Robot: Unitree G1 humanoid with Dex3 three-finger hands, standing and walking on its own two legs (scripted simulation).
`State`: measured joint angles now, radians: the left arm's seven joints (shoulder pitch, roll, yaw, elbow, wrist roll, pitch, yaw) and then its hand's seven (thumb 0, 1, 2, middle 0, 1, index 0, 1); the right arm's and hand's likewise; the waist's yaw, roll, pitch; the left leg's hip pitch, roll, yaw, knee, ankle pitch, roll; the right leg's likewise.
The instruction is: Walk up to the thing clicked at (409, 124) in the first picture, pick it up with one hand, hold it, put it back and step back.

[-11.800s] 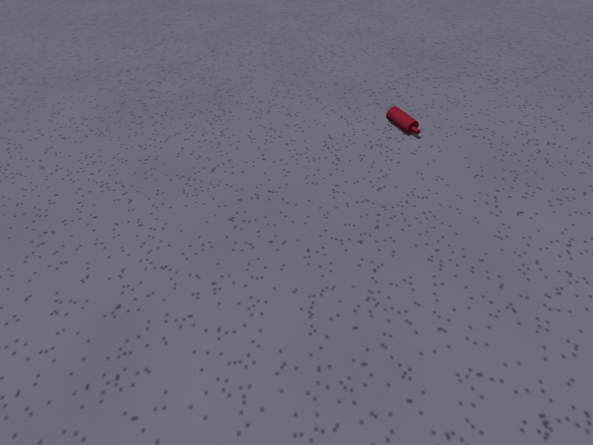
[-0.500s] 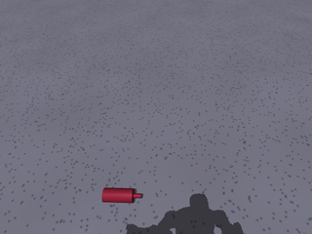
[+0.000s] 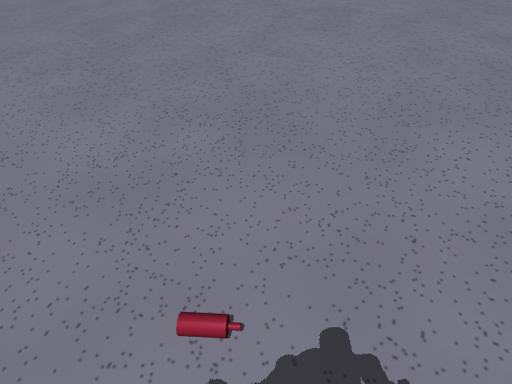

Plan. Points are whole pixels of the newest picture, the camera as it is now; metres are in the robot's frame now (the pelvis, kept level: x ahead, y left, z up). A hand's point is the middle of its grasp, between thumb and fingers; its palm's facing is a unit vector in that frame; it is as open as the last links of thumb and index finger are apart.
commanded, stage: walk up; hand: left
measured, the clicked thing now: (210, 325) +0.48 +0.25 -0.73
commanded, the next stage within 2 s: none
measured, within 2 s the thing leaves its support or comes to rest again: neither
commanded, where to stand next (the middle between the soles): +0.09 +0.00 m, yaw -1 degrees
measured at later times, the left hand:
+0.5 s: hand out of the picture +0.15 +0.30 -0.16, palm faces -0.05 -0.93 -0.37, open 7.4 cm
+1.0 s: hand (131, 377) +0.18 +0.27 -0.16, palm faces -0.06 -0.95 -0.31, open 7.4 cm
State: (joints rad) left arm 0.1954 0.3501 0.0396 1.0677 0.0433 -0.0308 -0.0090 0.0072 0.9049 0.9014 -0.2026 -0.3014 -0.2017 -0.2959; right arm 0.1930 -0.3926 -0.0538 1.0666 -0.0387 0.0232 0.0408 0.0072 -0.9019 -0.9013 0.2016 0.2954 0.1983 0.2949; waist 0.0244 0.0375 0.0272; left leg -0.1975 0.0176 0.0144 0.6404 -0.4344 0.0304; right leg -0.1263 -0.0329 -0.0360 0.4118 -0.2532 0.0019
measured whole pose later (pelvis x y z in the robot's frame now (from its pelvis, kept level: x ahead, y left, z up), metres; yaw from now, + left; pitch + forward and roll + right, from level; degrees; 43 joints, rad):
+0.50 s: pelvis +0.06 +0.04 -0.01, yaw -2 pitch -4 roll +0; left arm 0.11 0.38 0.04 1.01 0.02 0.04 -0.01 0.01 0.91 0.90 -0.20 -0.30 -0.20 -0.30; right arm 0.16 -0.35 -0.03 0.95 0.00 -0.02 -0.02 0.01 -0.90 -0.90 0.21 0.30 0.20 0.30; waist 0.00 -0.02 0.15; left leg -0.15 0.02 0.05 0.58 -0.36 0.00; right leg -0.24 -0.01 0.00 0.58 -0.26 -0.03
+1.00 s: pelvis +0.05 +0.02 -0.01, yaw -1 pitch -3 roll +0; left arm 0.06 0.37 0.03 0.97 0.01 0.05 -0.04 0.01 0.91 0.90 -0.20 -0.30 -0.20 -0.30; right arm 0.16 -0.39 -0.03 0.99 -0.01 -0.02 -0.02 0.01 -0.90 -0.90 0.20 0.30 0.20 0.30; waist -0.01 -0.03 0.12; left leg -0.15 0.02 0.00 0.53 -0.33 -0.02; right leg -0.25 0.01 -0.01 0.54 -0.25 -0.02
